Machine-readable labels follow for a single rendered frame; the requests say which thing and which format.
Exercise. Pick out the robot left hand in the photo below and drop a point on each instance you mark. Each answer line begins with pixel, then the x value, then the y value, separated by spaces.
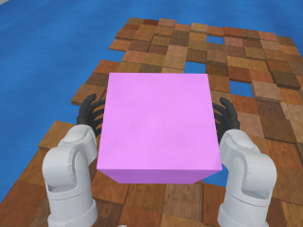
pixel 87 116

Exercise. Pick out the carton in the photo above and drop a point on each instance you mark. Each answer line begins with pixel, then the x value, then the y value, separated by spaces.
pixel 158 128

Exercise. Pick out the left robot forearm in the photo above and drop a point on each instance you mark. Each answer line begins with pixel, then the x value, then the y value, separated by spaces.
pixel 67 179

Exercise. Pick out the robot right hand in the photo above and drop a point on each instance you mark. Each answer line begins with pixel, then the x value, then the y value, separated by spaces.
pixel 228 119

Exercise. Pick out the right robot forearm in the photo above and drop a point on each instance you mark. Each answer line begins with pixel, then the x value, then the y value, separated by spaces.
pixel 251 179

